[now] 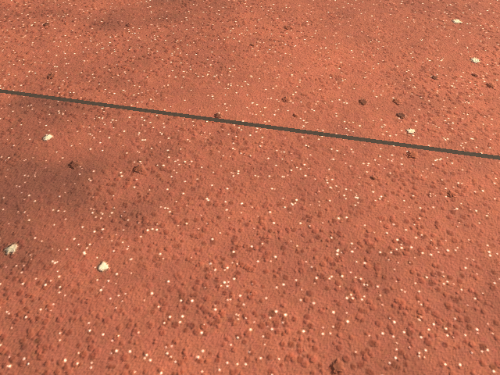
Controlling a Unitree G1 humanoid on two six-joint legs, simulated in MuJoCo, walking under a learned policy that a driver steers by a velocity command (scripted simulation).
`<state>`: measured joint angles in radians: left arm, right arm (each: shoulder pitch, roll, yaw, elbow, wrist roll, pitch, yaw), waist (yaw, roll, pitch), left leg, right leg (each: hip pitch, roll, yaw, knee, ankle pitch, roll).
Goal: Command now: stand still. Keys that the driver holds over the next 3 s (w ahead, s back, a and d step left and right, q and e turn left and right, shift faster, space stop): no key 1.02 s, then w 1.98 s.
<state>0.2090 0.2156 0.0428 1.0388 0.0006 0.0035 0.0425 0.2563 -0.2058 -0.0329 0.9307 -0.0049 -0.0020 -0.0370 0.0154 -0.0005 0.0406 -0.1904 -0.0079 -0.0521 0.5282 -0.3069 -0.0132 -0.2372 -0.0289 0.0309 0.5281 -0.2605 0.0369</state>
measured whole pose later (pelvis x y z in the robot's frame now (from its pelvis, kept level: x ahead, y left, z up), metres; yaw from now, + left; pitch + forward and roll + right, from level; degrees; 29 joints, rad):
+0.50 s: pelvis +0.00 +0.00 +0.00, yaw +0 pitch -1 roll +0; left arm 0.24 0.19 0.03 1.10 0.00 0.01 0.05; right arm 0.29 -0.18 -0.01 1.05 0.00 0.00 -0.04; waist 0.01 0.00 0.04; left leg -0.19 0.00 -0.05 0.51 -0.30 -0.02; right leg -0.24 -0.02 0.03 0.52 -0.26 0.03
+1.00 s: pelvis +0.00 -0.01 +0.00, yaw +0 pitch -1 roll +0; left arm 0.28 0.17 0.01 1.11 0.00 0.00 0.05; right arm 0.32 -0.17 0.00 1.09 0.00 0.00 -0.04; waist 0.00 0.00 0.04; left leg -0.19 0.01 -0.05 0.51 -0.30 -0.02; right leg -0.25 -0.02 0.03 0.52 -0.26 0.02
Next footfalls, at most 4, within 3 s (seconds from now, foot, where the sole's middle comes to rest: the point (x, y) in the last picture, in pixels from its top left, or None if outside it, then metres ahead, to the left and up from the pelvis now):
1.56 right None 0.27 -0.18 -0.77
2.12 left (273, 329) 0.64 -0.02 -0.77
2.62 right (352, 248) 0.92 -0.28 -0.77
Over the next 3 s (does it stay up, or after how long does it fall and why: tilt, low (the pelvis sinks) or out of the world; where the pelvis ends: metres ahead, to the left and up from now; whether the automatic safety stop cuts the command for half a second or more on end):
stays up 0.95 -0.19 0.01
